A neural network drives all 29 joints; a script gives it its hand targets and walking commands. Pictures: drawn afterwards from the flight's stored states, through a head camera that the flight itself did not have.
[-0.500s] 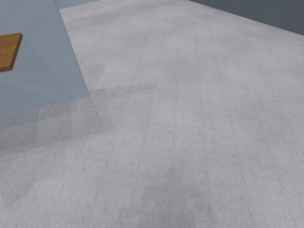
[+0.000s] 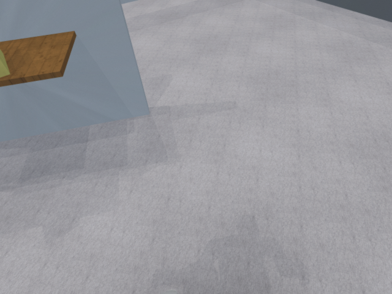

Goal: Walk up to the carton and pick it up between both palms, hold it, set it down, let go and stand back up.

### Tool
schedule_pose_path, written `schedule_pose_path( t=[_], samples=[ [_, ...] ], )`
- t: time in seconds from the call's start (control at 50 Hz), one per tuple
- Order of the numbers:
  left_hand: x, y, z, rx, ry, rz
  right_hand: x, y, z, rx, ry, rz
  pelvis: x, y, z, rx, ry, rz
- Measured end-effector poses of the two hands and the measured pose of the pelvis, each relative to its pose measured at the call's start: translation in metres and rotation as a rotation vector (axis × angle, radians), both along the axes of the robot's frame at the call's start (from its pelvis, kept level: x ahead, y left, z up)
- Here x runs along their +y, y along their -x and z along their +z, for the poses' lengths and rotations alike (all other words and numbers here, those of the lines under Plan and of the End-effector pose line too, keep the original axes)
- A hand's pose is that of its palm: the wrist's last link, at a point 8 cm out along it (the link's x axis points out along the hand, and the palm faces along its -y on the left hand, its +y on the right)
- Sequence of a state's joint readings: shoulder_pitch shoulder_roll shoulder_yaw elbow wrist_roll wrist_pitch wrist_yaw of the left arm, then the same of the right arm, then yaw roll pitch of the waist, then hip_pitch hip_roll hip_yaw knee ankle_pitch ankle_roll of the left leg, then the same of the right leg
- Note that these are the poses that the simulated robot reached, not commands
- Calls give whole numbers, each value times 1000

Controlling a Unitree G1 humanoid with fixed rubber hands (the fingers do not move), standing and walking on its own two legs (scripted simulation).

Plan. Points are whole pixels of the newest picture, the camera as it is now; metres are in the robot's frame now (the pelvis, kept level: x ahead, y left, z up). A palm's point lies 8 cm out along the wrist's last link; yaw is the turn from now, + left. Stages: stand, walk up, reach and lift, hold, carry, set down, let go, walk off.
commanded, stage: walk up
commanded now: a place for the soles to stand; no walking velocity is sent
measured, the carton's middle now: out of the picture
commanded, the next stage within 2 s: none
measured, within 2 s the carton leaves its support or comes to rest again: neither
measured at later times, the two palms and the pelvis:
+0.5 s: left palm out of the picture +0.13 +0.42 -0.09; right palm (293, 285) +0.18 -0.20 -0.15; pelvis +0.11 +0.10 -0.01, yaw +4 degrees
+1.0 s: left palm out of the picture +0.24 +0.58 -0.12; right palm (226, 221) +0.35 -0.07 -0.15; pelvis +0.22 +0.24 -0.04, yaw +7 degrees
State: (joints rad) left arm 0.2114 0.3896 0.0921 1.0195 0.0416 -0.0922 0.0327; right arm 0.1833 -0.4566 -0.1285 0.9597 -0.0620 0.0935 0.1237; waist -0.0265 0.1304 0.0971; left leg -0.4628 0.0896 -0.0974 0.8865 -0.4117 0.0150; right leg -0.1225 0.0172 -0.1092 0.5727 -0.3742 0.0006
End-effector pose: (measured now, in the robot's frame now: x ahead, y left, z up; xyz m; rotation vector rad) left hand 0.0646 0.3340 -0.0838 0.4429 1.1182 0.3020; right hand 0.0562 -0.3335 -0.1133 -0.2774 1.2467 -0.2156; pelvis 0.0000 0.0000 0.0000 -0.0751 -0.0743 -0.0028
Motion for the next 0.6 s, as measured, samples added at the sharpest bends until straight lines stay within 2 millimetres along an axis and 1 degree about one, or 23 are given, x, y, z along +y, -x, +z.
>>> schedule_pose_path(
  t=[0.06, 0.1, 0.14, 0.2, 0.28, 0.36, 0.42, 0.46, 0.5, 0.56, 0.6],
  samples=[
    [34, -2, -7, -13, -22, 26, 19, -31, -1, -23, 6, 46, 20, -14, -9, -10, -5, 32],
    [56, -5, -16, -10, -31, 39, 35, -53, -1, -58, 14, 70, 34, -24, -17, -23, -35, 47],
    [71, -11, -24, 13, -31, 49, 50, -72, -2, -112, 16, 76, 48, -33, -23, -23, -72, 33],
    [77, -24, -29, 54, -9, 36, 75, -88, -1, -166, -13, 57, 61, -42, -21, -19, -101, 27],
    [74, -44, -25, 57, 26, -4, 101, -95, -3, -157, -46, 48, 72, -58, -13, -12, -125, 25],
    [70, -59, -22, 61, 36, -20, 115, -97, -16, -118, -73, 42, 81, -77, -13, -4, -130, 21],
    [72, -65, -17, 36, 30, -6, 123, -102, -29, -59, -83, 49, 90, -95, -15, 2, -79, 41],
    [79, -65, -12, 11, 22, 25, 131, -110, -35, -14, -81, 76, 96, -104, -15, 3, -61, 54],
    [90, -63, -7, -4, 9, 69, 138, -124, -38, 6, -75, 105, 105, -113, -15, -2, -39, 71],
    [111, -61, -4, 1, -18, 115, 150, -152, -38, -4, -68, 144, 118, -124, -16, -8, -24, 103],
    [127, -61, -4, 7, -37, 129, 158, -175, -38, -22, -63, 164, 129, -131, -19, -12, -23, 119]
  ],
)
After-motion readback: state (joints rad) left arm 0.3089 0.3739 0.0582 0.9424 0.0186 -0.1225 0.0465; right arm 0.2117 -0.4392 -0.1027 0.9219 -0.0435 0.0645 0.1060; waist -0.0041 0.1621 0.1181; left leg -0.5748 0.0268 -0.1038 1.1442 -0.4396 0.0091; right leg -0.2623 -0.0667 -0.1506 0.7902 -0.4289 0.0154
